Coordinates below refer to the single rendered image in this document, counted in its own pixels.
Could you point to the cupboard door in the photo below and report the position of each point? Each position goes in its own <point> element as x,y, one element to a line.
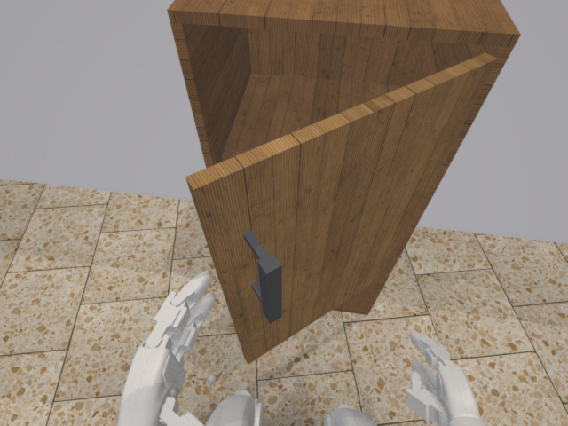
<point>332,201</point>

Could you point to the right robot thigh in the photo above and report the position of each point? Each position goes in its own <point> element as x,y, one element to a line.
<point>348,417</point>

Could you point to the left robot thigh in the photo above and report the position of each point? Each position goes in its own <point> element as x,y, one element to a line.
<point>237,410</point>

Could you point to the robot right hand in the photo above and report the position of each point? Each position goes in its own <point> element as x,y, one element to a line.
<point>448,394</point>

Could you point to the handle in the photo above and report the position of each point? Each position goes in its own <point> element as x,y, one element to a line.
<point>269,291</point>

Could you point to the robot thigh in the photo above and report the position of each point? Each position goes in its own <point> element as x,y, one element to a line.
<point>237,410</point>
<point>348,417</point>

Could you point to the robot left hand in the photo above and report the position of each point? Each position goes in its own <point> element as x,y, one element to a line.
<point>158,363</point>

